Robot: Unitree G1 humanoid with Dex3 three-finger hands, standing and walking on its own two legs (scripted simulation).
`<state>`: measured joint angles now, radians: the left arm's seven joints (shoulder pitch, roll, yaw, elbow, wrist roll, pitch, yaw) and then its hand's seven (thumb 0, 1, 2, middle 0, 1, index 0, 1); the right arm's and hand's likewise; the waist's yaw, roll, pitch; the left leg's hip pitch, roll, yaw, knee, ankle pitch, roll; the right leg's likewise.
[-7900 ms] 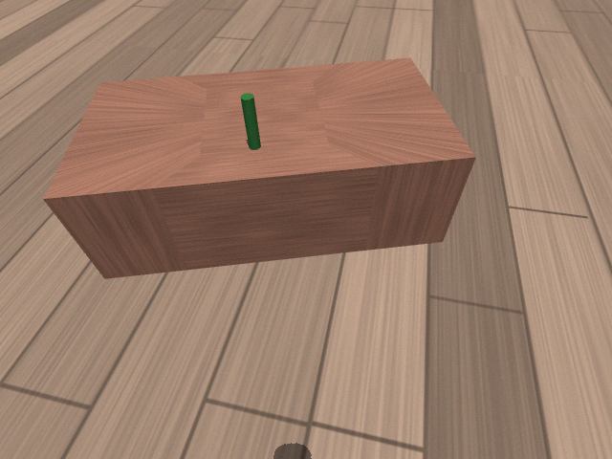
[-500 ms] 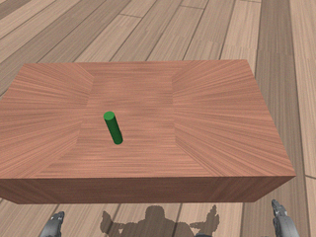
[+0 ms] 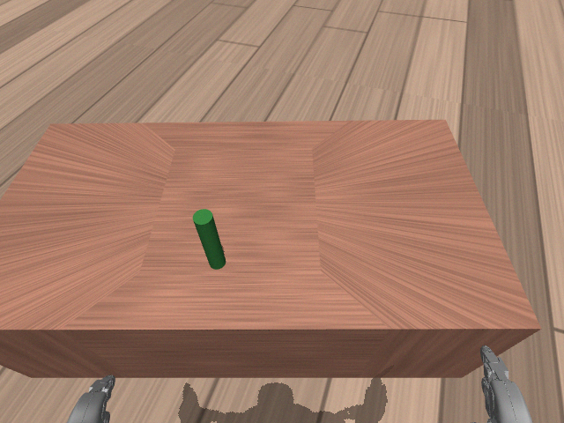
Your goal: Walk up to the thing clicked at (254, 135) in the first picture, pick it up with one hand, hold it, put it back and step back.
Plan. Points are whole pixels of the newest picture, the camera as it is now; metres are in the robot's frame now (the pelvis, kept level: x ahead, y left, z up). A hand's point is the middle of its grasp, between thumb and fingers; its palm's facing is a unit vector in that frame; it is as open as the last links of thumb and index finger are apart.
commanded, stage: go down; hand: left
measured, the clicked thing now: (210, 241) +0.53 +0.18 -0.20
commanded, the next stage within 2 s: approach in 1.96 s
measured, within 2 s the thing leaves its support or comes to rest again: neither
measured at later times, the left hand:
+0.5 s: hand (111, 401) +0.18 +0.26 -0.07, palm faces +0.15 -0.94 -0.31, open 17.5 cm
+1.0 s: hand (76, 289) +0.32 +0.32 +0.00, palm faces +0.18 -0.98 -0.13, open 17.5 cm
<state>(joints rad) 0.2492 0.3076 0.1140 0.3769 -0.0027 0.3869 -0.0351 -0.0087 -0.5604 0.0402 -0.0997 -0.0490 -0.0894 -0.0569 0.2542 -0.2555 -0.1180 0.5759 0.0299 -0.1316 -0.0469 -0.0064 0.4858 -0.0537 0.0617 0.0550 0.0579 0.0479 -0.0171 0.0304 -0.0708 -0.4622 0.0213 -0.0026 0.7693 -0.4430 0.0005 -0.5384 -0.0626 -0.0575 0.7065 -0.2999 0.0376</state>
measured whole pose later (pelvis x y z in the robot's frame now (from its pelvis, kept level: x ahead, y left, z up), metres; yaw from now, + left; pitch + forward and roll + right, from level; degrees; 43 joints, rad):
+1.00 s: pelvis -0.04 -0.01 -0.02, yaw -1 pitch +11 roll -1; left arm -0.43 0.66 0.45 1.01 -0.08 -0.02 -0.36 -0.01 -0.56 0.06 -0.06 -0.04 -0.06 -0.04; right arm 0.33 -0.27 -0.02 0.42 0.03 -0.21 -0.07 -0.01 0.55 -0.05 0.06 0.05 0.06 0.05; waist -0.08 -0.03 -0.07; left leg -0.64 0.03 0.00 0.89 -0.44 0.00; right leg -0.71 -0.05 -0.05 0.80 -0.28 0.03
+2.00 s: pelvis -0.02 +0.00 -0.04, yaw -1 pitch +18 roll -3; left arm -0.67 0.85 0.60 1.17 -0.10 -0.16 -0.48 -0.02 -0.58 0.07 -0.06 -0.04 -0.06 -0.05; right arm 0.35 -0.29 0.02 0.24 0.01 -0.15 -0.05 -0.01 0.53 -0.06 0.06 0.05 0.06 0.05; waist -0.14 -0.03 -0.12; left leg -0.84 0.05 -0.03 1.03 -0.52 0.00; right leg -0.89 -0.04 -0.07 0.91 -0.34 0.03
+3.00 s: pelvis -0.09 +0.00 -0.19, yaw -3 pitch +34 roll -6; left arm -0.95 0.84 0.62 1.27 0.04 -0.55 -0.19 -0.02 -0.55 0.03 -0.06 -0.05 -0.07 -0.05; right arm 0.42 -0.33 -0.05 -0.35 -0.08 -0.12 0.06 -0.01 0.51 -0.06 0.07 0.06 0.07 0.05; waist -0.45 -0.07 -0.12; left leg -1.65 0.04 -0.08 1.70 -0.66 -0.01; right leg -1.70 -0.05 -0.08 1.54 -0.43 0.02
